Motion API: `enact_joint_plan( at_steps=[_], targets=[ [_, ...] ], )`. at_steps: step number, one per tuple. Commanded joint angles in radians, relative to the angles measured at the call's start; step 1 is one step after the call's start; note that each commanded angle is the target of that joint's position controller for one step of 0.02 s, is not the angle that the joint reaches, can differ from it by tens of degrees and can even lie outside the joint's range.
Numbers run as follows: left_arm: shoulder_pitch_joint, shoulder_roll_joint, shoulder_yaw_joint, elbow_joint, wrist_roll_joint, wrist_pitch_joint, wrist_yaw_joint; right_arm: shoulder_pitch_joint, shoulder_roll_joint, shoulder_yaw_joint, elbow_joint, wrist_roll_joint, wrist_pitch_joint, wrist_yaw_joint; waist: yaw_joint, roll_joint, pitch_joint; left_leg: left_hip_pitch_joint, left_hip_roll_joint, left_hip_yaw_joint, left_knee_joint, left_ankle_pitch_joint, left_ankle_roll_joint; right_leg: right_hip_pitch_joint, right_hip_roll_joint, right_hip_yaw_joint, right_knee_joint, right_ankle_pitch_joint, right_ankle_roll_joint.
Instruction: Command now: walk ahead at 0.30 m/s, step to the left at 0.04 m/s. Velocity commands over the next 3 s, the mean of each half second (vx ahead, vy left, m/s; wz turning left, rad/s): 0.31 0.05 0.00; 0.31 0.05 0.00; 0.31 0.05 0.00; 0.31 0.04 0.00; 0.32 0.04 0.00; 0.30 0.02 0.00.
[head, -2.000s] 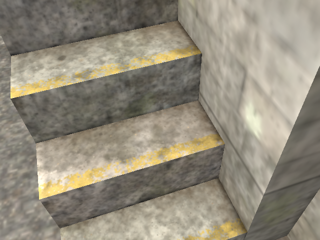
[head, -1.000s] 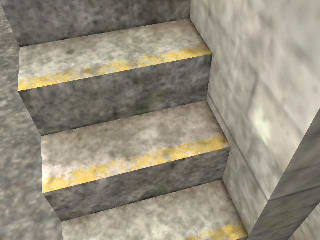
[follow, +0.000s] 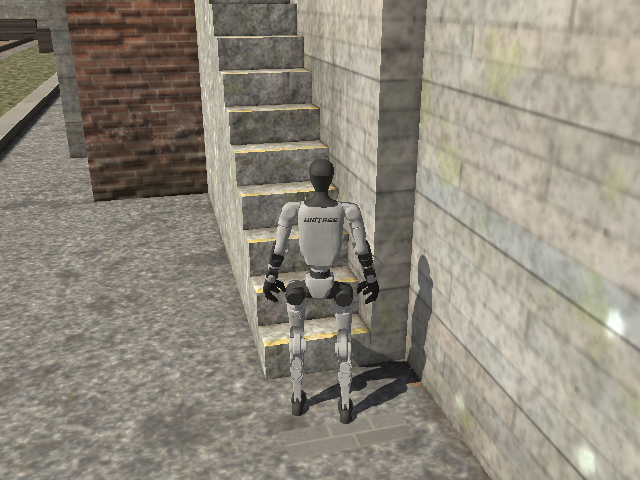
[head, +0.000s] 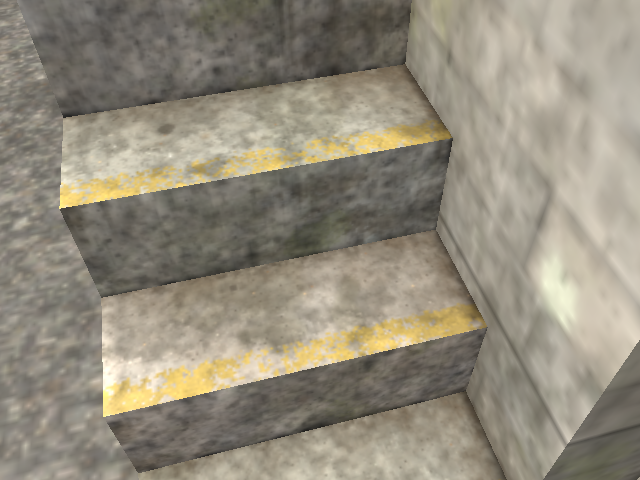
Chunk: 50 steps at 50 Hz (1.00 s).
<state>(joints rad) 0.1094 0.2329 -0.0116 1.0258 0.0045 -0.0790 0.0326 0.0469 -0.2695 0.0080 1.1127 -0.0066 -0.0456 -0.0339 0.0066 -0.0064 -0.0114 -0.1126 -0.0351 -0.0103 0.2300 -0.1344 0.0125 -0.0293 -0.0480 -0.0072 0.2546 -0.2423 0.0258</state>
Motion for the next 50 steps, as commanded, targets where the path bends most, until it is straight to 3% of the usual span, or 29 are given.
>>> enact_joint_plan(
  at_steps=[1,6,8,22,50],
  targets=[
    [-0.027,0.112,0.019,-0.046,0.0,-0.012,0.001,-0.04,-0.121,-0.017,-0.038,0.001,-0.01,-0.001,-0.002,-0.016,-0.064,0.094,0.142,-0.099,0.011,0.324,0.046,-0.048,-0.103,0.06,-0.027,0.256,-0.019],
    [-0.023,0.114,0.018,-0.047,0.0,-0.011,-0.001,-0.039,-0.122,-0.015,-0.034,0.002,-0.01,0.0,-0.001,-0.017,-0.059,0.084,0.142,-0.101,0.002,0.305,0.043,-0.045,-0.106,0.063,-0.035,0.24,-0.022],
    [-0.036,0.116,0.017,-0.053,0.01,0.002,-0.004,-0.032,-0.109,-0.011,-0.03,0.006,-0.009,0.003,0.001,-0.021,-0.064,0.077,0.132,-0.091,0.01,0.275,0.027,-0.039,-0.096,0.062,-0.034,0.231,-0.017],
    [-0.031,0.12,0.016,-0.047,0.008,0.001,-0.005,-0.019,-0.115,-0.016,-0.021,0.005,-0.009,0.003,0.003,-0.012,-0.036,0.058,0.127,-0.099,-0.001,0.244,0.022,-0.051,-0.093,0.068,-0.047,0.169,-0.022],
    [-0.041,0.125,0.013,-0.051,0.006,0.002,-0.005,-0.029,-0.117,-0.013,-0.037,0.005,-0.011,0.005,0.004,-0.011,-0.052,0.069,0.134,-0.104,0.007,0.293,0.024,-0.032,-0.097,0.06,-0.041,0.227,-0.018]
  ],
)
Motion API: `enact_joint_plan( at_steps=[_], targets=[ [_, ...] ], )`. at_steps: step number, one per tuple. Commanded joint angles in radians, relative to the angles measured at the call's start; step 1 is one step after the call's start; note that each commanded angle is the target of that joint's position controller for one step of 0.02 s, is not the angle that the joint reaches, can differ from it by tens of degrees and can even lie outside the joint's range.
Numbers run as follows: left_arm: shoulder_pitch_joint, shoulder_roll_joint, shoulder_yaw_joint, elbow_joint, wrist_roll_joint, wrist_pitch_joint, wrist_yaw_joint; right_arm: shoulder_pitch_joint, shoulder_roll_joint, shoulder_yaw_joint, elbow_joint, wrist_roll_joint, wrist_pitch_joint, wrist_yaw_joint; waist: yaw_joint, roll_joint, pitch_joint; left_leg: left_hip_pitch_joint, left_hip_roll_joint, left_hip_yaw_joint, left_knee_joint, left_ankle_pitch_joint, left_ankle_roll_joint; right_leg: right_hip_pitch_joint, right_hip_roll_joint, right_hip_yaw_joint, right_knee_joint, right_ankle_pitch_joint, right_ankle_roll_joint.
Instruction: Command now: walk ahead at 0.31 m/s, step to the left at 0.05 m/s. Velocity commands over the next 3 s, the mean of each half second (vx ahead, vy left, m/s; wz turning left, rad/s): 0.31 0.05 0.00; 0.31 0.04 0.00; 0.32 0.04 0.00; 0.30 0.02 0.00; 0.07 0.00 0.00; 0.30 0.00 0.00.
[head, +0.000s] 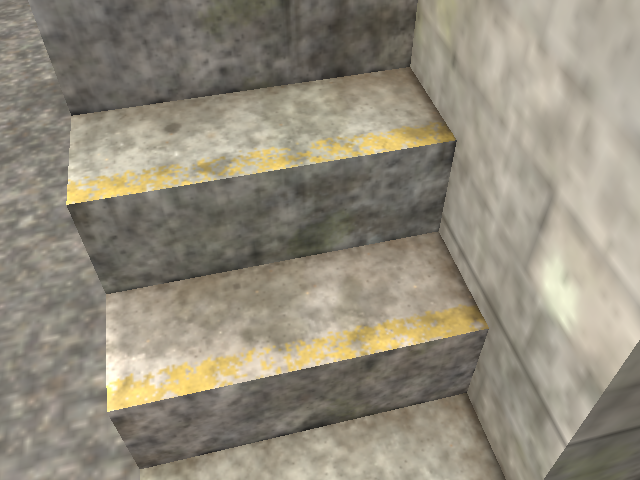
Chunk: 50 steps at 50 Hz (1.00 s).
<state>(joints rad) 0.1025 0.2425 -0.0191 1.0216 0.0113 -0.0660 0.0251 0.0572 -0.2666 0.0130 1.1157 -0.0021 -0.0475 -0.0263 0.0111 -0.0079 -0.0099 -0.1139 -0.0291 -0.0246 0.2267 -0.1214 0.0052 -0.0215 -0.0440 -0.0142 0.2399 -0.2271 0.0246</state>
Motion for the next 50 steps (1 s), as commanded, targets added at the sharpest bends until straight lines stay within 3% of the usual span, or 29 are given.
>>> enact_joint_plan(
  at_steps=[1,34,37,39,50],
  targets=[
    [-0.034,0.115,0.021,-0.047,0.0,-0.011,0.003,-0.04,-0.12,-0.018,-0.04,0.0,-0.009,-0.003,0.0,-0.01,-0.054,0.07,0.128,-0.09,0.01,0.28,0.031,-0.04,-0.101,0.066,-0.027,0.212,-0.016],
    [-0.03,0.118,0.021,-0.048,-0.001,-0.012,0.003,-0.037,-0.122,-0.021,-0.042,0.0,-0.011,-0.002,0.001,-0.011,-0.058,0.069,0.128,-0.094,0.011,0.291,0.03,-0.03,-0.103,0.062,-0.028,0.222,-0.016],
    [-0.023,0.118,0.022,-0.044,-0.001,-0.013,0.003,-0.027,-0.122,-0.024,-0.034,0.0,-0.008,-0.003,-0.001,-0.008,-0.044,0.066,0.123,-0.097,0.007,0.268,0.029,-0.042,-0.1,0.066,-0.037,0.178,-0.019],
    [-0.017,0.115,0.023,-0.042,-0.01,-0.024,0.006,-0.046,-0.131,-0.024,-0.045,-0.004,-0.011,-0.004,-0.003,-0.01,-0.045,0.072,0.138,-0.105,0.0,0.311,0.046,-0.043,-0.114,0.063,-0.035,0.218,-0.022],
    [-0.004,0.115,0.028,-0.048,-0.009,-0.028,0.006,-0.033,-0.131,-0.027,-0.029,-0.003,-0.011,-0.004,-0.006,-0.014,-0.054,0.081,0.134,-0.105,-0.003,0.299,0.048,-0.044,-0.114,0.063,-0.041,0.196,-0.022]
  ],
)
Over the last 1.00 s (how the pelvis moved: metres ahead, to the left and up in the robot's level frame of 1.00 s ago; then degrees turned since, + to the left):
-0.01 0.00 0.00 0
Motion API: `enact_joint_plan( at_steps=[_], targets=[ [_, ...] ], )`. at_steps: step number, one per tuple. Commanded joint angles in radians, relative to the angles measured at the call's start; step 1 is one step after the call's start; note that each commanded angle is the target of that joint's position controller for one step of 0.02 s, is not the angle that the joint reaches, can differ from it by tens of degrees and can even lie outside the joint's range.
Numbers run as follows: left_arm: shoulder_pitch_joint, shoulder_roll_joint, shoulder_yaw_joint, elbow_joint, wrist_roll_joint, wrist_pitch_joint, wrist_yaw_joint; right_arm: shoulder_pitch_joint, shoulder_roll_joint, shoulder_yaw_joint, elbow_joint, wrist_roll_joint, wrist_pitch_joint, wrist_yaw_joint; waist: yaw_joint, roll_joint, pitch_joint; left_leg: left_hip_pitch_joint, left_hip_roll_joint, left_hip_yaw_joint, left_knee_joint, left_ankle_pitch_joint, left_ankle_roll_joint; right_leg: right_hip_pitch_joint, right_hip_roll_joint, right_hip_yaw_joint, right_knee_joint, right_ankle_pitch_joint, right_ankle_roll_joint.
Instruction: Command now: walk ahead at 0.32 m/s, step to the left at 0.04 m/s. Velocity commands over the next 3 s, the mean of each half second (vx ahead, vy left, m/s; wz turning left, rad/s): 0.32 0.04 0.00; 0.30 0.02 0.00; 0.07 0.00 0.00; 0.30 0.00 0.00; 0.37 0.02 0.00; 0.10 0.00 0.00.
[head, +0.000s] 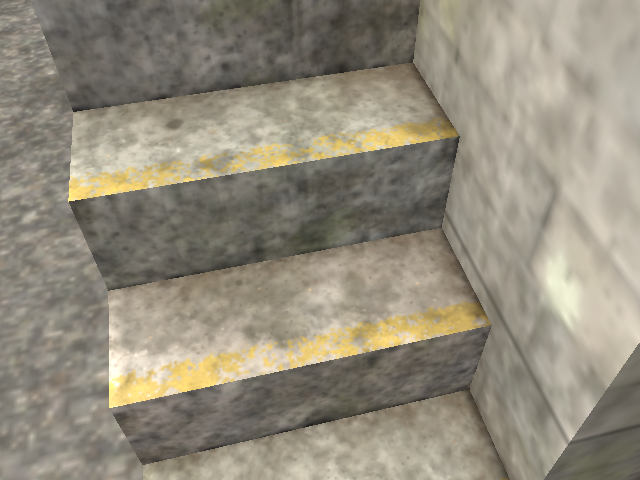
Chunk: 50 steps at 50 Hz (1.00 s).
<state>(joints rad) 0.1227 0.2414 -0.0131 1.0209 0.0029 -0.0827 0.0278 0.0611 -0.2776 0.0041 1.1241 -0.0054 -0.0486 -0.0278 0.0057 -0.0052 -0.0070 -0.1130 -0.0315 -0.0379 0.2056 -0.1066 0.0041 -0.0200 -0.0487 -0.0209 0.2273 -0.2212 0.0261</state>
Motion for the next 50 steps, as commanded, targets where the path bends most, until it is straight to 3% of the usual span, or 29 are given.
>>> enact_joint_plan(
  at_steps=[1,36,37,38,42,50],
  targets=[
    [-0.023,0.116,0.022,-0.048,0.0,-0.011,0.003,-0.037,-0.12,-0.018,-0.037,0.0,-0.01,-0.003,0.0,-0.017,-0.058,0.079,0.136,-0.092,0.019,0.285,0.049,-0.045,-0.11,0.069,-0.029,0.19,-0.024],
    [-0.005,0.109,0.026,-0.055,0.003,-0.007,0.002,-0.025,-0.122,-0.025,-0.028,-0.001,-0.007,-0.008,-0.002,-0.02,-0.049,0.077,0.133,-0.102,0.017,0.276,0.052,-0.044,-0.112,0.063,-0.032,0.181,-0.022],
    [-0.006,0.087,0.018,-0.038,-0.012,-0.005,0.004,-0.084,-0.096,-0.016,-0.073,-0.016,-0.014,-0.004,-0.012,-0.04,-0.071,0.096,0.14,-0.112,0.007,0.224,0.042,-0.066,-0.083,0.049,-0.051,0.113,-0.019],
    [-0.011,0.082,0.016,-0.039,-0.008,-0.003,0.006,-0.081,-0.108,-0.019,-0.069,-0.014,-0.018,-0.002,-0.013,-0.021,-0.051,0.085,0.142,-0.115,0.007,0.228,0.04,-0.068,-0.088,0.048,-0.052,0.115,-0.019],
    [0.03,0.108,0.023,-0.026,-0.005,-0.004,0.007,-0.028,-0.124,-0.024,-0.045,-0.006,-0.024,-0.003,-0.015,0.003,-0.05,0.083,0.148,-0.112,0.039,0.321,0.047,-0.042,-0.096,0.049,-0.028,0.197,-0.025],
    [0.057,0.11,0.031,-0.013,-0.007,0.005,0.008,-0.027,-0.117,-0.025,-0.034,-0.005,-0.014,-0.001,-0.015,0.0,-0.037,0.056,0.142,-0.099,0.067,0.297,0.039,-0.054,-0.095,0.051,0.003,0.214,-0.03]
  ],
)
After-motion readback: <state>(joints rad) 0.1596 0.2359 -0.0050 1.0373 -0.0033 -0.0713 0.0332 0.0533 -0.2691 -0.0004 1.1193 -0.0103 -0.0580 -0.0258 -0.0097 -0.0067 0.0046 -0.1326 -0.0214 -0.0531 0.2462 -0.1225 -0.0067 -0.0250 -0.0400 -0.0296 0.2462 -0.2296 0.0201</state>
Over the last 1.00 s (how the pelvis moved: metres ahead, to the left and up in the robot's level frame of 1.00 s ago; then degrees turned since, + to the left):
0.00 0.00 0.00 1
